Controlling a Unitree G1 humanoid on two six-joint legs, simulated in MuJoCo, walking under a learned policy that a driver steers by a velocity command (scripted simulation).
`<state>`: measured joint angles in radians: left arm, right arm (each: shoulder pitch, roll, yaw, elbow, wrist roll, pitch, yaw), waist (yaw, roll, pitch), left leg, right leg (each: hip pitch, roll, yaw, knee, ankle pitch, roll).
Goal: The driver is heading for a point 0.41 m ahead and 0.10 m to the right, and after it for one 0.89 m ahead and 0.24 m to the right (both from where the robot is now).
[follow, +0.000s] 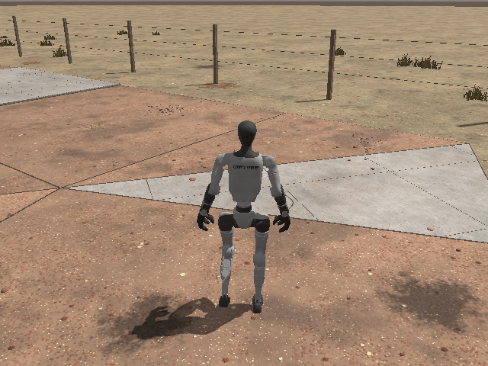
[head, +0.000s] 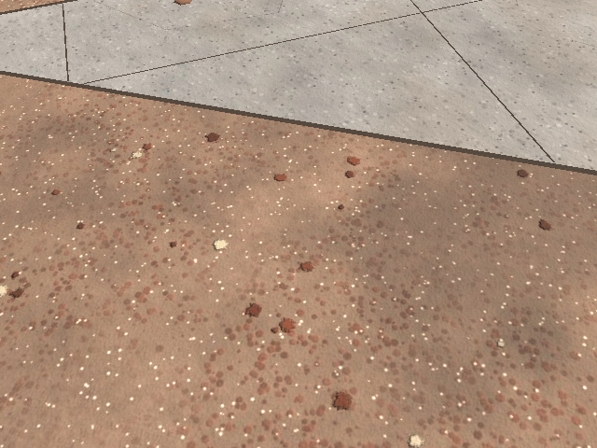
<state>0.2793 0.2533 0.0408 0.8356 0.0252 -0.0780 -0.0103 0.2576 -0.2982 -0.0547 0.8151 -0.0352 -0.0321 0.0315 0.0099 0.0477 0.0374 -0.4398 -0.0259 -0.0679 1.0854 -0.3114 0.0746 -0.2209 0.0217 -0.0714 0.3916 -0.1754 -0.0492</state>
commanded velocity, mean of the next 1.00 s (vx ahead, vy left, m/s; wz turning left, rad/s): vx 0.50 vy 0.00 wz -0.31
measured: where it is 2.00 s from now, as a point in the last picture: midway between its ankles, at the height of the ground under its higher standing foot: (399, 310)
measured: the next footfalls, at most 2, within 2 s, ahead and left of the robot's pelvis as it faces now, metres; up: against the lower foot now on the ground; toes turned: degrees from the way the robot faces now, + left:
left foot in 0.30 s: +0.31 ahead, +0.13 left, +0.00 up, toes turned +2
right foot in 0.84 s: +0.56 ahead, -0.10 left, +0.00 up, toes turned -23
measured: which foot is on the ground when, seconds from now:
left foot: up 0.00-0.28, down 0.30-0.82, up 0.84-1.00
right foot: down 0.00-0.32, up 0.34-0.82, down 0.84-1.00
